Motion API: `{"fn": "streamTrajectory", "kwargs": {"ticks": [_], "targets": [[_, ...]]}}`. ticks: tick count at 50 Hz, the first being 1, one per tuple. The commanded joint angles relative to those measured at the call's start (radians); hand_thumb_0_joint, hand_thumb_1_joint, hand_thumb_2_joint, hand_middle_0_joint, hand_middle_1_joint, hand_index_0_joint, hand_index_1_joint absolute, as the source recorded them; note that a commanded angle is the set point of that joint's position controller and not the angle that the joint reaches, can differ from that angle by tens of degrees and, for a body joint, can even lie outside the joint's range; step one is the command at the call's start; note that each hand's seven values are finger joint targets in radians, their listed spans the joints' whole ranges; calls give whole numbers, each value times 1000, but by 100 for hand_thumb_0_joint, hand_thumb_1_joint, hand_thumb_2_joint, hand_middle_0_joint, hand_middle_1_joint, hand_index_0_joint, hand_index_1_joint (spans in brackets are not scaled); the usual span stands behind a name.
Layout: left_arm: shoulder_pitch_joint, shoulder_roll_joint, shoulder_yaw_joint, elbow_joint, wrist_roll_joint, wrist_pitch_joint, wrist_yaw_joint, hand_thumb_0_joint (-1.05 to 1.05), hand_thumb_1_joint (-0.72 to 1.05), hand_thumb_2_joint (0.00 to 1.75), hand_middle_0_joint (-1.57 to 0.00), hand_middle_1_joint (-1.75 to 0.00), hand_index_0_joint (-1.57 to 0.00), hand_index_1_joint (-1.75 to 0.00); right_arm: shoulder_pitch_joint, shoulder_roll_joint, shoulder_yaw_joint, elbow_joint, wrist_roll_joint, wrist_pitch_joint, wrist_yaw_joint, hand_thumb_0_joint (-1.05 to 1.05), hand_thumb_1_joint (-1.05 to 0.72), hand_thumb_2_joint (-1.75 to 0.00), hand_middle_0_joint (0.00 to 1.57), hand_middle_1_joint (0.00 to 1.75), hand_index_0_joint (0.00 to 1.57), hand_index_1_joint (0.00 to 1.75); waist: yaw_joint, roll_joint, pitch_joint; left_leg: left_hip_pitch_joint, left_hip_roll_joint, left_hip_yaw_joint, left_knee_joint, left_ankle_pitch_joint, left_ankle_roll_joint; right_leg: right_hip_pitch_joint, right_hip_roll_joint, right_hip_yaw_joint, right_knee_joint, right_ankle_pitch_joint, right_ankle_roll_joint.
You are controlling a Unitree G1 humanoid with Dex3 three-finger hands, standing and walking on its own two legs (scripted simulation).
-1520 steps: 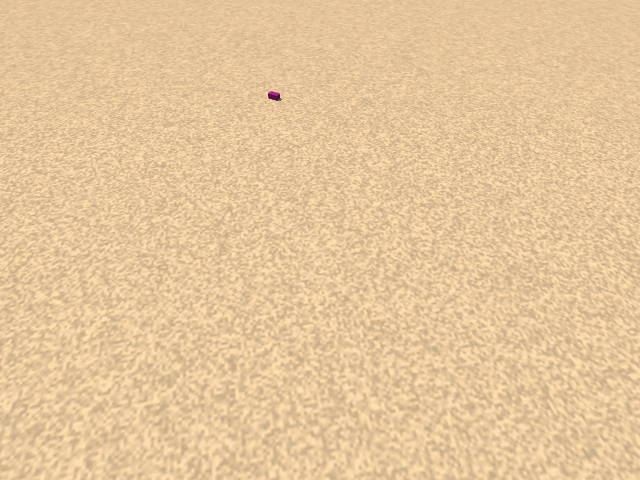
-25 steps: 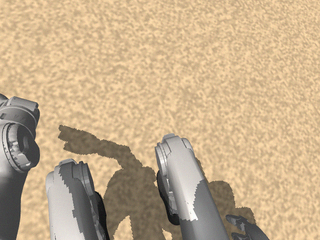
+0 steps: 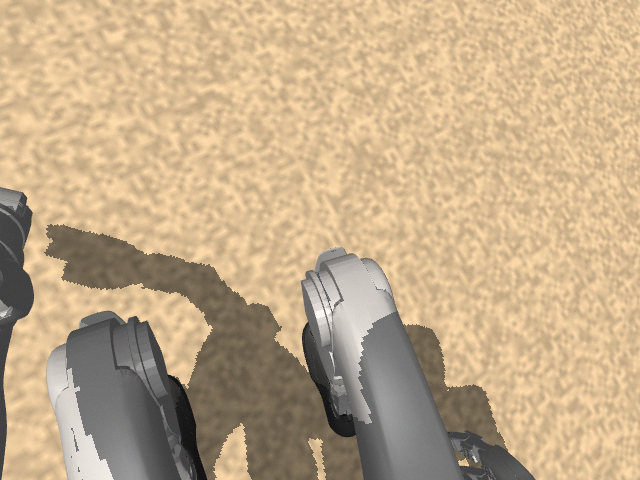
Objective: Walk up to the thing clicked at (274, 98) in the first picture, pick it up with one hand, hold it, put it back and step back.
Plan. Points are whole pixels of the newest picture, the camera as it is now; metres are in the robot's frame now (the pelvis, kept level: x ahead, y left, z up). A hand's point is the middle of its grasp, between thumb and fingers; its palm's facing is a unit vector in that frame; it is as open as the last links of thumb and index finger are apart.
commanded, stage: lower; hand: left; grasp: from above
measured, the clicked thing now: out of the picture +0.46 +0.31 -0.19
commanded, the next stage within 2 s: rest in 0.48 s
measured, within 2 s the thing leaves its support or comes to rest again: rests again in 1.74 s
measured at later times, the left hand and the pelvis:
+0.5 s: hand out of the picture +0.45 +0.29 -0.20, palm faces -0.17 -0.41 -0.89, open 8.8 cm; pelvis -0.01 +0.00 -0.01, yaw -2 degrees
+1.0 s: hand (15, 235) +0.45 +0.28 -0.23, palm faces -0.17 -0.42 -0.89, open 8.9 cm; pelvis -0.01 +0.01 -0.01, yaw -5 degrees
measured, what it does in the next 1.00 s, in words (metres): stands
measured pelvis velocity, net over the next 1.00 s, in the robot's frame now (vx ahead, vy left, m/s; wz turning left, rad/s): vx -0.01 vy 0.01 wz -0.08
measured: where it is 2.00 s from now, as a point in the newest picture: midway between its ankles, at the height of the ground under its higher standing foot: (263, 427)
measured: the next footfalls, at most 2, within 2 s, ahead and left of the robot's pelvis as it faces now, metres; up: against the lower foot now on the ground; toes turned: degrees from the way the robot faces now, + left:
none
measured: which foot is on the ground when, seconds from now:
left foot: down 0.00-1.00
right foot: down 0.00-1.00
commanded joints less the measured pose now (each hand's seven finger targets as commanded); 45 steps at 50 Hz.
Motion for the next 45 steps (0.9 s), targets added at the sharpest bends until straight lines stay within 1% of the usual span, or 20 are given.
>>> {"fn": "streamTrajectory", "kwargs": {"ticks": [1,2,3,4,5,7,8,9,10,13,14,19,21,23,28,30,36,40,43,45], "targets": [[-357,252,-33,-137,44,-7,48,0,93,48,-135,-28,-132,-31,247,-267,-62,25,1,-3,3,0,-91,-90,20,30,20,30,-41,277,-736,479,4,124,-227,195,49,412,0,-147,-231,213,-59],[-352,249,-30,-140,52,-10,53,0,92,50,-136,-27,-132,-31,262,-265,-57,22,1,-5,8,0,-91,-90,20,30,20,30,-39,293,-754,494,7,121,-232,200,45,420,4,-151,-229,215,-62],[-356,231,-41,-116,54,-7,53,0,90,50,-136,-27,-131,-32,252,-264,-54,26,-5,-3,12,0,-91,-90,20,30,20,30,-53,288,-726,487,8,118,-225,201,46,406,4,-156,-224,221,-62],[-351,247,-37,-123,69,-9,54,0,91,52,-135,-29,-131,-33,263,-269,-53,18,-3,-5,16,0,-91,-90,20,30,20,30,-54,287,-733,489,8,114,-227,201,45,412,6,-158,-222,220,-63],[-340,256,-35,-120,70,-10,57,0,91,50,-136,-28,-132,-32,254,-278,-56,20,-1,-3,18,0,-91,-90,20,30,20,30,-51,292,-731,481,5,111,-232,192,49,410,5,-160,-222,213,-63],[-309,227,-48,-81,59,-1,50,0,91,49,-135,-30,-132,-34,267,-267,-48,15,-4,-4,23,0,-91,-90,20,30,20,30,-64,248,-693,450,4,121,-217,203,53,428,11,-154,-235,223,-61],[-294,241,-31,-72,56,-5,52,0,90,50,-135,-29,-131,-33,271,-278,-48,15,1,-4,24,0,-91,-90,20,30,20,30,-51,248,-704,447,5,116,-224,211,52,430,12,-152,-234,229,-62],[-309,233,-47,-51,57,-3,51,0,90,46,-134,-29,-131,-32,260,-268,-38,20,-10,-7,26,0,-91,-90,20,30,20,30,-80,228,-651,418,3,112,-213,192,61,415,9,-158,-232,220,-58],[-291,246,-43,-47,49,-3,50,0,86,45,-131,-27,-128,-31,261,-285,-42,15,-5,-7,25,0,-91,-90,20,30,20,30,-74,219,-643,422,4,108,-216,184,62,411,12,-159,-240,211,-58],[-308,253,-56,-42,49,-14,49,0,82,46,-128,-28,-125,-32,260,-286,-21,16,-16,-14,29,0,-91,-90,20,30,20,30,-98,206,-605,409,4,96,-215,167,64,411,13,-168,-236,197,-58],[-304,280,-45,-46,52,-22,56,0,80,43,-127,-27,-123,-30,261,-296,-22,15,-11,-15,27,0,-91,-90,20,30,20,30,-85,220,-613,416,6,94,-218,163,64,417,16,-168,-240,193,-59],[-337,317,-42,-60,67,-43,85,0,79,43,-124,-29,-122,-32,248,-311,-2,11,-28,-28,38,0,-91,-90,20,30,20,30,-106,278,-604,465,9,80,-211,150,59,401,10,-185,-222,195,-62],[-344,331,-37,-70,61,-49,99,0,79,45,-124,-31,-122,-34,237,-320,4,8,-30,-34,40,0,-91,-90,20,30,20,30,-103,294,-614,477,13,83,-200,154,59,417,13,-190,-220,202,-62],[-346,337,-30,-59,59,-61,113,0,78,47,-125,-31,-122,-35,250,-318,18,10,-34,-40,47,0,-91,-90,20,30,20,30,-118,307,-622,463,14,85,-196,162,58,441,13,-190,-219,214,-62],[-361,365,-18,-62,41,-72,133,0,83,49,-127,-34,-124,-38,249,-331,41,15,-39,-52,65,0,-91,-90,20,30,20,30,-126,330,-623,480,20,77,-182,189,50,457,13,-201,-207,242,-61],[-333,354,-33,-35,37,-65,131,0,82,50,-125,-36,-123,-38,229,-337,48,18,-50,-58,74,0,-91,-90,20,30,20,30,-137,321,-581,478,17,82,-168,187,54,454,14,-211,-205,245,-57],[-289,387,-48,-4,33,-62,118,0,81,47,-124,-36,-123,-37,230,-363,73,4,-38,-64,89,0,-91,-90,20,30,20,30,-146,291,-544,452,17,67,-168,178,60,468,22,-219,-209,243,-56],[-257,394,-43,27,31,-69,133,0,79,45,-123,-33,-122,-35,256,-370,88,-12,-23,-63,100,0,-91,-90,20,30,20,30,-149,295,-545,456,23,37,-181,171,58,464,28,-222,-211,240,-62],[-280,378,-61,2,0,-76,133,0,78,45,-121,-34,-120,-36,246,-366,105,-20,-31,-68,107,0,-91,-90,20,30,20,30,-173,272,-505,431,21,35,-167,169,63,474,27,-228,-203,246,-56],[-290,410,-52,-11,-4,-82,140,0,76,44,-122,-31,-119,-33,239,-375,107,-20,-25,-73,104,0,-91,-90,20,30,20,30,-169,297,-502,464,24,23,-171,164,61,455,24,-233,-201,243,-56]]}}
